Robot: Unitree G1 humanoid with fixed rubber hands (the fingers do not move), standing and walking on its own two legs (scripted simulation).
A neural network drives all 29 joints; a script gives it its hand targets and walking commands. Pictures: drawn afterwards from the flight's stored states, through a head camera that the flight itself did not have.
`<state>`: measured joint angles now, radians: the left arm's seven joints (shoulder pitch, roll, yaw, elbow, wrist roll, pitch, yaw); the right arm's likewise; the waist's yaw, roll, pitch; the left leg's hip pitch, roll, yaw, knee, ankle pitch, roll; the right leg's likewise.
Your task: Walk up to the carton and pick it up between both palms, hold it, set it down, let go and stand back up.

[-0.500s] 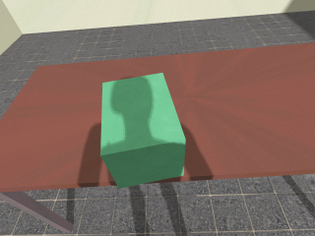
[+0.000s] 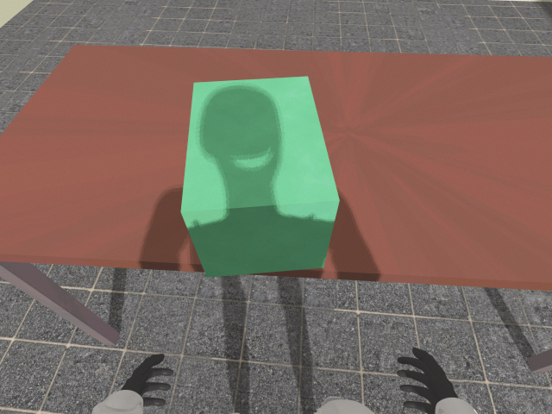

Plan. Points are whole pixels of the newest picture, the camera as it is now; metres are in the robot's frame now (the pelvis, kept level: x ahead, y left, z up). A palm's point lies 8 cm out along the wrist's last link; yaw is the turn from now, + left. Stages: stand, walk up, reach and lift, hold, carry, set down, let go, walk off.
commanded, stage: reach and lift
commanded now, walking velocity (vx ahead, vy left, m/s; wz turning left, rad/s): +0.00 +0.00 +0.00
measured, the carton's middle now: (258, 174) +0.47 +0.04 +0.06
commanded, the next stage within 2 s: none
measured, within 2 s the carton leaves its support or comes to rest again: neither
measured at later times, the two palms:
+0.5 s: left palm (111, 390) +0.18 +0.24 -0.03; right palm (445, 404) +0.15 -0.20 -0.05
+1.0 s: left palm (96, 378) +0.19 +0.25 +0.01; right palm (433, 362) +0.19 -0.17 +0.01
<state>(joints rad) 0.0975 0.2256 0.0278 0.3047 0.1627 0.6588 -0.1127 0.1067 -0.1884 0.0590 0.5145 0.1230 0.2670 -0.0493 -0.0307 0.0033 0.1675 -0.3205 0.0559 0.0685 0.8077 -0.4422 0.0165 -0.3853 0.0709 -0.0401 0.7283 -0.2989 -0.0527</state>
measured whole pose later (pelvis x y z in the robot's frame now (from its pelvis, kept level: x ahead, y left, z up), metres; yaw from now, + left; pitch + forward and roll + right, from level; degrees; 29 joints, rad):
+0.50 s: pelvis +0.01 -0.01 +0.03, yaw +2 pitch -4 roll +0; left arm 0.17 0.27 0.03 0.34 -0.03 0.37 -0.06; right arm 0.34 -0.08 0.03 0.32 0.03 0.16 -0.11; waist -0.03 0.02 0.11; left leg -0.13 0.03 0.07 0.50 -0.30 0.00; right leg -0.19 0.04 -0.06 0.47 -0.21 -0.06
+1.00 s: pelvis +0.03 -0.01 +0.04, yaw +3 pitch -4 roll -1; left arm 0.29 0.28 0.03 0.20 -0.12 0.19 -0.05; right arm 0.43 -0.03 0.04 0.11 0.09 0.12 -0.13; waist 0.01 -0.01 0.05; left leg -0.04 0.02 0.06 0.37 -0.25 0.00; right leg -0.10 0.04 -0.06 0.33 -0.16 -0.05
